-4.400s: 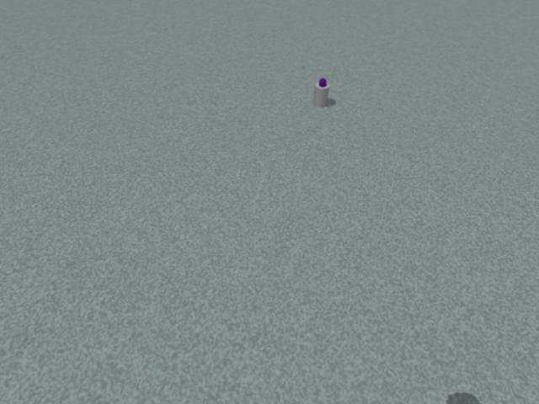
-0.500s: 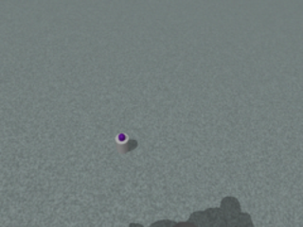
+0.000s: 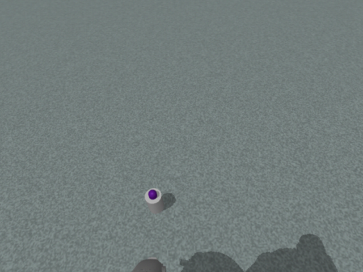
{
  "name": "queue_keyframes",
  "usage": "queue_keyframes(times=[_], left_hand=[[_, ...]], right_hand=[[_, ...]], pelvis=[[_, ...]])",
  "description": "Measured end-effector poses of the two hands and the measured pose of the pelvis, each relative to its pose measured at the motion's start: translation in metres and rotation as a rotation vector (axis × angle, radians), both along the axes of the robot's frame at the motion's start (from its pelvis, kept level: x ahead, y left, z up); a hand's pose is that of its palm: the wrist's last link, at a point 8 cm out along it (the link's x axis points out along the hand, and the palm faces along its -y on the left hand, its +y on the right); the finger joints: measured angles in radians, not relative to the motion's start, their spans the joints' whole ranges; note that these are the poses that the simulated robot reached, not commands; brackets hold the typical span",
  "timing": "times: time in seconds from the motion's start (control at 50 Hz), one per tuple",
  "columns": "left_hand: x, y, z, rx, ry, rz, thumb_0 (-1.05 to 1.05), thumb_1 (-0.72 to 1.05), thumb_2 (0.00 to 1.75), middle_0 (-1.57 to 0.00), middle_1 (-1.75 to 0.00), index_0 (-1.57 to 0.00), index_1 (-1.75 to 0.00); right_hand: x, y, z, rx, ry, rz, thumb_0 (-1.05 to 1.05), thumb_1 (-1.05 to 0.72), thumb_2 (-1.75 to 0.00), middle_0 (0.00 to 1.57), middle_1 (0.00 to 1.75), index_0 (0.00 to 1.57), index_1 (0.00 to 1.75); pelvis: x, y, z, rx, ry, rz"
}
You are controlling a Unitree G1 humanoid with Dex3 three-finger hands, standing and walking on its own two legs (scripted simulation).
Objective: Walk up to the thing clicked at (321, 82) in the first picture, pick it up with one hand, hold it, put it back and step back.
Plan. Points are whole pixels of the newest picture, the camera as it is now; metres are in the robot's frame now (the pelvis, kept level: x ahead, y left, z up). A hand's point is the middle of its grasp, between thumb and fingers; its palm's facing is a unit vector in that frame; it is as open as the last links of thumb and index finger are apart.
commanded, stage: walk up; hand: left
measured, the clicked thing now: (154, 199) +0.58 +0.23 -0.68
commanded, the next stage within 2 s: stand in 1.62 s
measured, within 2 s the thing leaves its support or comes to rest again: neither
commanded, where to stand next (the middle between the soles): +0.22 +0.03 m, yaw -1 degrees
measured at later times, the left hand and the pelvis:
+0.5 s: hand (71, 259) +0.18 +0.32 -0.17, palm faces -0.04 -0.92 -0.38, open 7.4 cm; pelvis +0.12 +0.04 -0.02, yaw -1 degrees
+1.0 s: hand (92, 230) +0.25 +0.28 -0.15, palm faces -0.03 -0.95 -0.32, open 7.4 cm; pelvis +0.13 +0.03 +0.01, yaw -1 degrees
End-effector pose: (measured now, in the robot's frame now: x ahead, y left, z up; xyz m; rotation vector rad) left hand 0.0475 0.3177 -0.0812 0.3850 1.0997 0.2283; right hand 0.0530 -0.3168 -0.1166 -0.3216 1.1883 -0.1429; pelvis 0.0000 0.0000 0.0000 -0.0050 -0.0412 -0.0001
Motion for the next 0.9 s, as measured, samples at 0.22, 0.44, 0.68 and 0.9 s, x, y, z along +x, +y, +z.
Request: queue_keyframes(times=[0.22,0.44,0.68,0.9], left_hand=[[0.049,0.053,-0.048,-0.035,0.102,0.039,0.01,0.90,0.90,-0.20,-0.30,-0.21,-0.30],[0.117,0.050,-0.048,-0.048,0.115,0.008,0.01,0.91,0.90,-0.20,-0.30,-0.20,-0.30],[0.159,0.023,-0.041,-0.045,0.088,-0.004,0.01,0.91,0.90,-0.20,-0.30,-0.21,-0.30],[0.194,0.008,-0.031,-0.090,0.041,-0.012,0.01,0.90,0.90,-0.20,-0.30,-0.21,-0.30]], right_hand=[[0.097,0.038,0.015,-0.092,-0.100,0.014,0.00,-0.91,-0.89,0.20,0.30,0.20,0.30],[0.128,0.056,0.015,-0.088,-0.071,-0.012,0.00,-0.90,-0.89,0.21,0.30,0.20,0.30],[0.157,0.062,-0.017,0.007,-0.038,-0.046,0.00,-0.91,-0.89,0.20,0.30,0.20,0.30],[0.153,0.056,-0.001,-0.008,0.009,-0.059,0.00,-0.91,-0.89,0.20,0.30,0.20,0.30]], pelvis=[[0.075,0.045,-0.020,-0.009,-0.007,0.004],[0.113,0.051,-0.012,-0.003,0.000,-0.011],[0.127,0.040,-0.014,0.013,-0.001,-0.022],[0.132,0.036,0.002,0.014,-0.002,-0.023]])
